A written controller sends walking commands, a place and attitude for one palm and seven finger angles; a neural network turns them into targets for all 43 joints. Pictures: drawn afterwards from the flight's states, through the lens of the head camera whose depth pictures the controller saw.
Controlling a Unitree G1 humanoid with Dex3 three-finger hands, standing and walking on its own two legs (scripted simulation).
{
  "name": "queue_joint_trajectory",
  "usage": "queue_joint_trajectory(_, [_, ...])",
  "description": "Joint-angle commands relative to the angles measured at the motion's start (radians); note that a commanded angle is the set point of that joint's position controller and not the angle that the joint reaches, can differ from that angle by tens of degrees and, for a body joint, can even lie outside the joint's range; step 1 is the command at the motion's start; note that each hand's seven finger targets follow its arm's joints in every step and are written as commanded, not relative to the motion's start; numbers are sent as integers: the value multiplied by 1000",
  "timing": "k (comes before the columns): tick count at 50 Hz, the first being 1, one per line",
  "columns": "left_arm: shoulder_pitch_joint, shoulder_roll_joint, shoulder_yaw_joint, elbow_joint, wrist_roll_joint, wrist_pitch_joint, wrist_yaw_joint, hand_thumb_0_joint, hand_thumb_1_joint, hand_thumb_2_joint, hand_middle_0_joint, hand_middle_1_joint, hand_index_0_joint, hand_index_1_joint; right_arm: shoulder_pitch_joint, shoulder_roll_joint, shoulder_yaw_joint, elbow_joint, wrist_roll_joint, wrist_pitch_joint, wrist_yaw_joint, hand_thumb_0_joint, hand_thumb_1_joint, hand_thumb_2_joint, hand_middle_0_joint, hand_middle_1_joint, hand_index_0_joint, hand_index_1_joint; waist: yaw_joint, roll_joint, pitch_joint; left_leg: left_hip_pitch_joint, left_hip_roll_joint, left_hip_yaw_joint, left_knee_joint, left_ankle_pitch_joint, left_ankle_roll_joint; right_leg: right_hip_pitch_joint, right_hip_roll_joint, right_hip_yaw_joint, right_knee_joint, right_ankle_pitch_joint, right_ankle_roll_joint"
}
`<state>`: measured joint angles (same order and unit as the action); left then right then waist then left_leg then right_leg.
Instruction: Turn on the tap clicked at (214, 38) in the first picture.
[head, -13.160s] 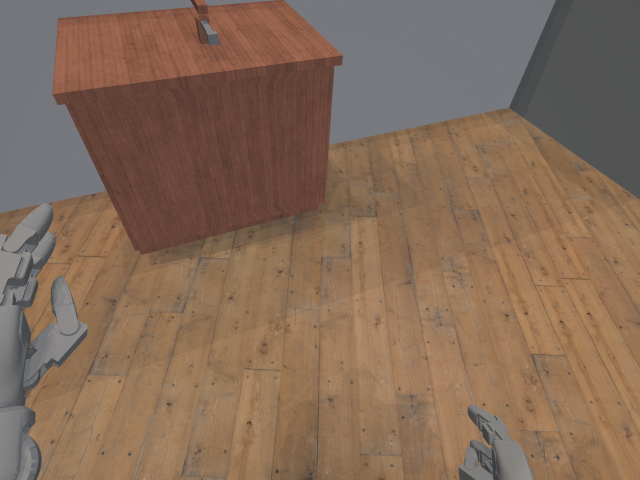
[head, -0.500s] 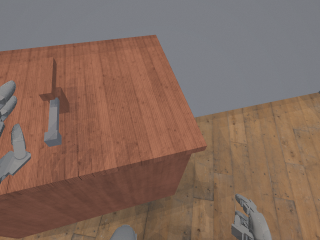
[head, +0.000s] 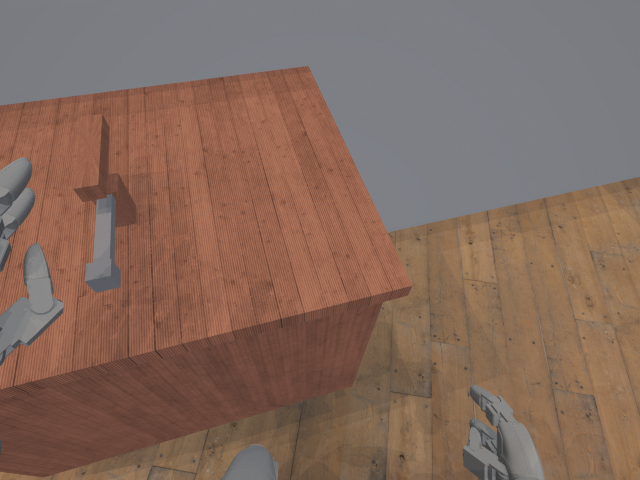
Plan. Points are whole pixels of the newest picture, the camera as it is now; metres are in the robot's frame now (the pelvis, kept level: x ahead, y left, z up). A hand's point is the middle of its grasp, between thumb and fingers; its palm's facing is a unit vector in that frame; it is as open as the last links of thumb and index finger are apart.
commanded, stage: shuffle to correct the standing spot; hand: left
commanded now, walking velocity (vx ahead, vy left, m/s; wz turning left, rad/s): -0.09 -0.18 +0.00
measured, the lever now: (103, 275) +0.32 +0.29 +0.06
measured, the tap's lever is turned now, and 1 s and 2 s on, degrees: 0 0 0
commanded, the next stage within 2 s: come to a stop and stand still in 0.24 s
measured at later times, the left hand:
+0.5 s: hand (85, 343) +0.20 +0.21 +0.17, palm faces +0.30 -0.84 -0.45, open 7.4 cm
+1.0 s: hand (37, 386) +0.17 +0.22 +0.18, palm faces +0.40 -0.83 -0.40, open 7.4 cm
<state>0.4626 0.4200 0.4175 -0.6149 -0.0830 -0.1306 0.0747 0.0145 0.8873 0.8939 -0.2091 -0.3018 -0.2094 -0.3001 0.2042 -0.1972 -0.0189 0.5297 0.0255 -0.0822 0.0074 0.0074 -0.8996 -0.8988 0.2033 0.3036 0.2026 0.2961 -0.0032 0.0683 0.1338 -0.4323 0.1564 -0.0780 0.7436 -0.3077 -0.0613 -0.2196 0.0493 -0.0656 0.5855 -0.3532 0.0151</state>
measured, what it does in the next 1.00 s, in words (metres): steps on the spot: left foot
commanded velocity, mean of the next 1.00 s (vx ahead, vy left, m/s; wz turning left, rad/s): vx -0.05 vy -0.04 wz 0.00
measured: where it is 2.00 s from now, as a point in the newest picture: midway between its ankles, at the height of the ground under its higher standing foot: outside the picture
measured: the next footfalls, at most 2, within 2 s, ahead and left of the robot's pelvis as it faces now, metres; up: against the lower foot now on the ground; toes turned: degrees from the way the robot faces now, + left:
left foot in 0.50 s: -0.04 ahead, +0.09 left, +0.00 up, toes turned -3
left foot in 1.36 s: -0.13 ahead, +0.14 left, +0.00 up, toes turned +0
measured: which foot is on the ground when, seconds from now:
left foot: down 0.00-0.32, up 0.34-0.48, down 0.50-1.00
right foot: down 0.00-1.00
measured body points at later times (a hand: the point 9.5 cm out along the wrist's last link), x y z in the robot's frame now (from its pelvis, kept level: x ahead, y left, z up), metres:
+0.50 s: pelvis -0.03 -0.03 -0.01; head +0.01 +0.00 +0.44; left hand +0.18 +0.25 +0.19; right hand +0.12 -0.27 -0.09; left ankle -0.04 +0.07 -0.72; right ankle +0.04 -0.16 -0.72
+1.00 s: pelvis -0.06 -0.02 +0.00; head -0.03 +0.00 +0.44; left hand +0.14 +0.27 +0.20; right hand +0.11 -0.25 -0.08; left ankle -0.08 +0.09 -0.72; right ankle -0.03 -0.13 -0.70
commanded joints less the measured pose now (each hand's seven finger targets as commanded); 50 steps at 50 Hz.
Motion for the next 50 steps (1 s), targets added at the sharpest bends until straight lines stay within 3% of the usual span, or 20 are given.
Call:
queue_joint_trajectory(1, [24, 178, 139, -170, -9, -67, 23, 0, 900, 900, -200, -300, -200, -300, -7, -118, -68, -149, 28, -52, -3, 0, -900, -900, 200, 300, 200, 300, -11, -311, -219, 101, -138, 120, 243, -36, 56, -31, -243, 178, -195, 525, -184])
queue_joint_trajectory(4, [35, 181, 156, -195, -18, -84, 43, 0, 900, 900, -200, -300, -200, -300, -22, -103, -35, -146, 16, -43, -18, 0, -900, -900, 200, 300, 200, 300, -39, -60, -238, 258, -70, 50, -133, 216, 110, -97, -181, 64, 60, 629, -99])
queue_joint_trajectory(6, [16, 183, 154, -247, -9, -98, 41, 0, 900, 900, -200, -300, -200, -300, -35, -129, -51, -143, -22, -45, -30, 0, -900, -900, 200, 300, 200, 300, -13, 264, -250, 513, 197, -258, -283, 804, 220, -363, -28, 36, 358, -36, 3])
queue_joint_trajectory(9, [-57, 149, 123, -268, 9, -93, 32, 0, 900, 900, -200, -300, -200, -300, -51, -126, -61, -118, -41, -54, -14, 0, -900, -900, 200, 300, 200, 300, 1, 214, -191, 367, 215, -207, -268, 692, 211, -311, -69, 135, 352, -163, -12])
queue_joint_trajectory(13, [34, 147, 132, -223, 12, -87, 34, 0, 900, 900, -200, -300, -200, -300, -56, -119, -45, -166, -1, -62, 7, 0, -900, -900, 200, 300, 200, 300, 13, 188, -197, 82, 112, -50, -172, 197, 133, 40, -76, 16, -14, 108, -37])
queue_joint_trajectory(15, [46, 181, 168, -176, 14, -84, 33, 0, 900, 900, -200, -300, -200, -300, -31, -106, -40, -164, 13, -56, 11, 0, -900, -900, 200, 300, 200, 300, 4, -32, -200, -64, 9, 43, 59, -169, 103, 119, -139, 23, -89, 202, -61])
queue_joint_trajectory(17, [48, 193, 174, -130, -3, -75, 47, 0, 900, 900, -200, -300, -200, -300, -7, -101, -53, -149, 38, -63, 3, 0, -900, -900, 200, 300, 200, 300, 4, -357, -219, -7, -182, 142, 454, -282, 43, -83, -315, 293, -298, 54, -175])
queue_joint_trajectory(18, [39, 194, 156, -146, -6, -70, 53, 0, 900, 900, -200, -300, -200, -300, -12, -123, -65, -138, 31, -63, -1, 0, -900, -900, 200, 300, 200, 300, 7, -430, -192, 24, -149, 68, 532, -248, 41, -188, -389, 422, -352, -66, -233])
queue_joint_trajectory(20, [15, 201, 164, -156, -1, -60, 63, 0, 900, 900, -200, -300, -200, -300, -48, -97, -35, -119, 19, -36, -8, 0, -900, -900, 200, 300, 200, 300, -22, -262, -177, 65, -97, 9, 474, -224, 67, -271, -384, 335, -258, -69, -241])
queue_joint_trajectory(24, [-2, 186, 157, -196, 21, -85, 101, 0, 900, 900, -200, -300, -200, -300, -35, -106, -29, -83, -1, -50, -44, 0, -900, -900, 200, 300, 200, 300, -23, -13, -255, 261, -145, 116, -334, -9, 97, -128, -192, 104, 14, 14, -109])
queue_joint_trajectory(27, [-125, 200, 123, -237, 31, -104, 104, 0, 900, 900, -200, -300, -200, -300, -105, -109, -30, -85, -17, -88, -50, 0, -900, -900, 200, 300, 200, 300, -35, 387, -166, 233, 95, -247, -425, 351, 152, -266, -38, 52, 410, -194, -26])
queue_joint_trajectory(29, [-105, 142, 88, -187, 62, -113, 93, 0, 900, 900, -200, -300, -200, -300, -69, -116, -43, -70, -10, -86, -21, 0, -900, -900, 200, 300, 200, 300, -24, 230, -111, 122, 71, -184, -306, 447, 217, -191, -36, 92, 402, -49, -39])
queue_joint_trajectory(35, [-1, 144, 121, -57, 33, -98, 56, 0, 900, 900, -200, -300, -200, -300, -29, -126, -32, -96, 20, -67, -11, 0, -900, -900, 200, 300, 200, 300, -17, -31, -168, 51, -36, -63, 26, 195, 137, 92, -105, -3, -198, 333, -85])
queue_joint_trajectory(36, [-16, 147, 124, -44, 30, -93, 56, 0, 900, 900, -200, -300, -200, -300, 2, -138, -53, -92, 26, -53, -9, 0, -900, -900, 200, 300, 200, 300, -36, -169, -208, 73, -108, 4, 176, 107, 110, 82, -181, 92, -194, 479, -134])
queue_joint_trajectory(37, [-27, 136, 110, -76, 14, -88, 58, 0, 900, 900, -200, -300, -200, -300, 6, -155, -79, -125, 33, -46, -5, 0, -900, -900, 200, 300, 200, 300, -25, -413, -244, 19, -199, 22, 293, -79, 70, 58, -319, 385, -208, 515, -237])
queue_joint_trajectory(39, [-7, 148, 119, -88, 11, -87, 71, 0, 900, 900, -200, -300, -200, -300, -26, -117, -52, -108, 26, -25, -10, 0, -900, -900, 200, 300, 200, 300, -22, -214, -198, 32, -138, -72, 372, -177, 82, -124, -399, 429, -188, 338, -282])
queue_joint_trajectory(45, [-81, 176, 116, -244, 39, -106, 111, 0, 900, 900, -200, -300, -200, -300, -55, -105, -37, -97, -4, -38, -40, 0, -900, -900, 200, 300, 200, 300, -19, 20, -287, 275, -149, 94, -325, 153, 99, -104, -180, 128, 149, 349, -134])
queue_joint_trajectory(46, [-105, 189, 126, -251, 40, -109, 119, 0, 900, 900, -200, -300, -200, -300, -46, -109, -46, -101, -2, -50, -41, 0, -900, -900, 200, 300, 200, 300, -21, 76, -279, 337, -86, 55, -370, 320, 123, -140, -109, 73, 275, 227, -103])
queue_joint_trajectory(48, [-122, 206, 128, -243, 41, -117, 120, 0, 900, 900, -200, -300, -200, -300, -93, -96, -24, -98, -29, -64, -43, 0, -900, -900, 200, 300, 200, 300, -52, 381, -198, 234, 69, -298, -309, 604, 196, -261, -25, 80, 456, -136, -36])
queue_joint_trajectory(50, [-43, 140, 108, -160, 57, -110, 91, 0, 900, 900, -200, -300, -200, -300, -50, -122, -54, -79, -4, -55, -11, 0, -900, -900, 200, 300, 200, 300, -27, 109, -159, 198, 46, -202, -207, 538, 221, -244, -20, 88, 367, -40, -53])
